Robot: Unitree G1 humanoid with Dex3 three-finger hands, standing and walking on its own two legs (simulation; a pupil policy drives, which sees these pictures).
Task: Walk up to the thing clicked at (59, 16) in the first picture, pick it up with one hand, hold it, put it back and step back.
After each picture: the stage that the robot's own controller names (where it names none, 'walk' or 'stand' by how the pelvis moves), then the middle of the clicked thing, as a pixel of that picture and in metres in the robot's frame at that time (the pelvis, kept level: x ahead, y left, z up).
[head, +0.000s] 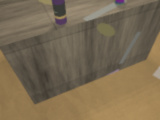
stand; (58, 2) +0.83 +0.17 +0.07
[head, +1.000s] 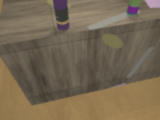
walk; (60, 6) +0.75 +0.19 +0.08
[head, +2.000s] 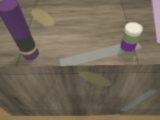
stand; (21, 33) +0.49 +0.30 +0.08
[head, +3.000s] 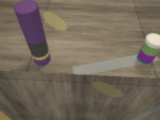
stand; (35, 37) +0.47 +0.21 +0.10
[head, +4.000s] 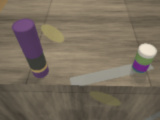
stand; (33, 52) +0.44 +0.23 +0.07
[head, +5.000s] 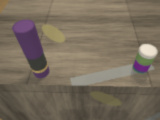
stand; (34, 52) +0.44 +0.22 +0.06
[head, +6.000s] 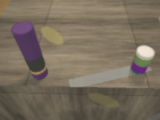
stand; (32, 54) +0.44 +0.23 +0.06
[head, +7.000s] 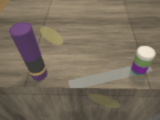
stand; (31, 55) +0.43 +0.23 +0.06
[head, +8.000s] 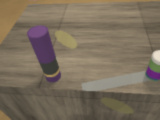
rise first; (46, 57) +0.43 +0.21 +0.07
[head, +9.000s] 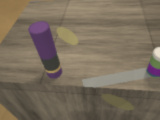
go down; (48, 53) +0.45 +0.20 +0.07
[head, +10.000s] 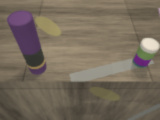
go down; (30, 47) +0.45 +0.19 +0.08
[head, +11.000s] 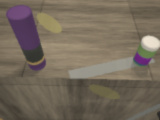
go down; (30, 42) +0.46 +0.20 +0.09
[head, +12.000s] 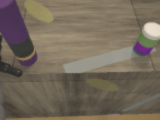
close in; (16, 35) +0.45 +0.21 +0.11
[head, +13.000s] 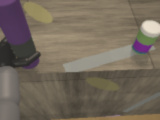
lift; (19, 36) +0.44 +0.20 +0.13
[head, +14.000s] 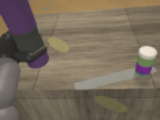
lift; (23, 27) +0.35 +0.17 +0.30
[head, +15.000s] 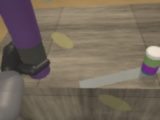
hold; (28, 40) +0.33 +0.17 +0.25
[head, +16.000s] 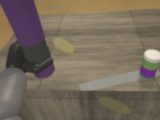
hold; (32, 39) +0.33 +0.16 +0.26
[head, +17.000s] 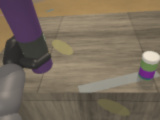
crouch; (29, 34) +0.33 +0.16 +0.28
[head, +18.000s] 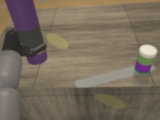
crouch; (27, 26) +0.41 +0.18 +0.25
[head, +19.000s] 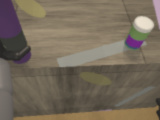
lower; (9, 30) +0.47 +0.21 +0.12
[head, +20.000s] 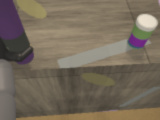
lower; (11, 31) +0.46 +0.20 +0.13
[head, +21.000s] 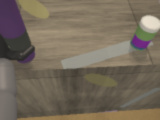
lower; (13, 30) +0.46 +0.20 +0.13
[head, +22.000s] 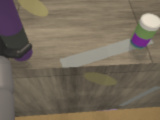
lower; (10, 27) +0.47 +0.21 +0.13
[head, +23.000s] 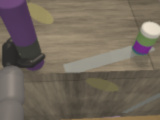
open; (25, 38) +0.44 +0.18 +0.12
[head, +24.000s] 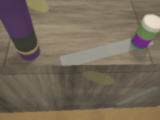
sink last; (20, 28) +0.45 +0.18 +0.13
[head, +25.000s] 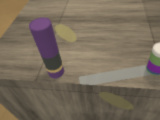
sink last; (49, 51) +0.43 +0.19 +0.10
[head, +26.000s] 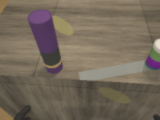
stand; (48, 46) +0.44 +0.17 +0.09
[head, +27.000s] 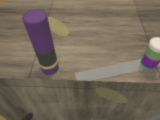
stand; (44, 47) +0.43 +0.17 +0.10
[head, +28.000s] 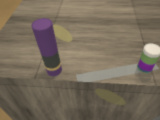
stand; (49, 50) +0.46 +0.18 +0.07
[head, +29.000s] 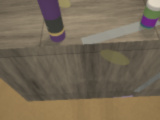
walk; (51, 14) +0.57 +0.15 +0.09
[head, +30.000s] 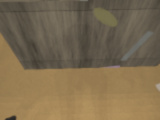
walk; out of the picture +0.85 +0.16 +0.10
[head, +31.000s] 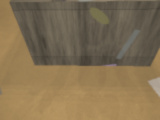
stand; out of the picture +1.12 +0.20 +0.08
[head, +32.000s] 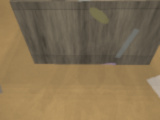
stand; out of the picture +1.13 +0.18 +0.06
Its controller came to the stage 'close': yes
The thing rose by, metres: 0.21
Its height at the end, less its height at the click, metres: +0.00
